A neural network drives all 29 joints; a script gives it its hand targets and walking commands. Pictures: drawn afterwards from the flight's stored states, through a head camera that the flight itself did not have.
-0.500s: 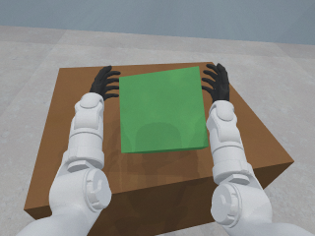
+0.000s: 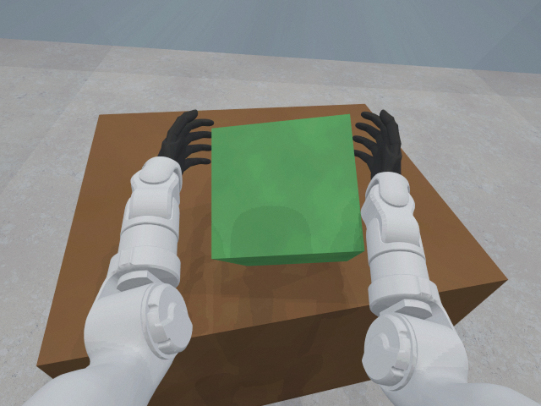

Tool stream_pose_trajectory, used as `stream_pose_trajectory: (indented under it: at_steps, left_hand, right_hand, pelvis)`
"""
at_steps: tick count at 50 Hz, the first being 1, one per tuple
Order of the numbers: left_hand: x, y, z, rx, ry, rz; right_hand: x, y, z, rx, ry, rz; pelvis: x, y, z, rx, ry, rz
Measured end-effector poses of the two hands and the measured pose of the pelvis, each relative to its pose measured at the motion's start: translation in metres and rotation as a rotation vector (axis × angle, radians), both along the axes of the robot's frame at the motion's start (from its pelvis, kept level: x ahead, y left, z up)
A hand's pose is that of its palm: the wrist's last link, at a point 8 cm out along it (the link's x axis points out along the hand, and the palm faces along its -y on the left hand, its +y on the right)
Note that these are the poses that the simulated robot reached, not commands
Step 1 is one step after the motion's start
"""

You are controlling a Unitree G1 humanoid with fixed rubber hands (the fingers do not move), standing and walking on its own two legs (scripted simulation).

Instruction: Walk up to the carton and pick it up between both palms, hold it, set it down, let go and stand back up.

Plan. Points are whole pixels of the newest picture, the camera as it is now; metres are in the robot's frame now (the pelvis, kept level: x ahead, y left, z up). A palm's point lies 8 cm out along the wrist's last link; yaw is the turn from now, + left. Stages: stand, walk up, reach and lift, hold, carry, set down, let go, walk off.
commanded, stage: set down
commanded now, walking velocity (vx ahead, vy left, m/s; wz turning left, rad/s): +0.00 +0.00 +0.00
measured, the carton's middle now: (289, 204) +0.43 -0.10 +0.06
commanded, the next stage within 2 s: none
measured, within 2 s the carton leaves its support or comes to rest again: neither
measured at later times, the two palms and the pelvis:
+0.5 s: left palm (175, 160) +0.44 +0.09 +0.16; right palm (385, 169) +0.37 -0.21 +0.18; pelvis +0.00 +0.00 +0.00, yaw +0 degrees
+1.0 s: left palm (179, 160) +0.45 +0.08 +0.16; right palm (387, 168) +0.37 -0.22 +0.18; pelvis +0.00 +0.00 +0.00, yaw +0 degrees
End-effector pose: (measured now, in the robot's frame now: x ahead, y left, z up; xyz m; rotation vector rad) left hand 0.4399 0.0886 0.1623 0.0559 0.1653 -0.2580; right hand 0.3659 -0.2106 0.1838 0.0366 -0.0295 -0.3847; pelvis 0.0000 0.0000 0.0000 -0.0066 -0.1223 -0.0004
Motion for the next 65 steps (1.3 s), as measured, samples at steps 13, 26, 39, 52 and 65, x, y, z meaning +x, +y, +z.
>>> stream_pose_trajectory:
  at_steps: [13, 26, 39, 52, 65]
  left_hand:
    - [0.0005, -0.0007, -0.0009, -0.010, -0.004, -0.008]
    - [0.0020, -0.0028, -0.0020, -0.016, -0.010, -0.019]
    - [0.0046, -0.0058, -0.0038, -0.019, -0.015, -0.038]
    - [0.0058, -0.0071, -0.0042, -0.015, -0.022, -0.045]
    - [0.0065, -0.0069, -0.0048, -0.012, -0.025, -0.054]
  right_hand:
    - [0.0000, -0.0011, -0.0006, -0.003, 0.003, -0.002]
    - [0.0007, -0.0037, -0.0023, 0.005, 0.008, -0.007]
    - [0.0030, -0.0078, -0.0041, 0.004, 0.022, -0.012]
    - [0.0038, -0.0092, -0.0048, 0.003, 0.027, -0.014]
    - [0.0043, -0.0096, -0.0052, 0.003, 0.029, -0.013]
  pelvis:
    - [0.0004, 0.0000, 0.0000, 0.000, 0.001, -0.001]
    - [0.0016, -0.0002, 0.0000, 0.000, 0.002, -0.002]
    - [0.0039, -0.0005, 0.0000, 0.001, 0.006, -0.003]
    - [0.0049, -0.0006, 0.0000, 0.001, 0.007, -0.004]
    - [0.0054, -0.0007, 0.0000, 0.001, 0.008, -0.005]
